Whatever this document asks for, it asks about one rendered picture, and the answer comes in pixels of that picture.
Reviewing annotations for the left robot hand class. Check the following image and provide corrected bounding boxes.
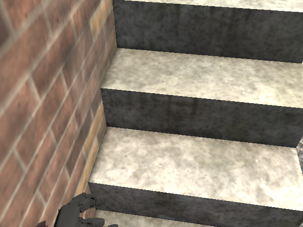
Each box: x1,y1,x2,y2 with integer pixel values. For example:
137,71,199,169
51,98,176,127
54,192,118,227

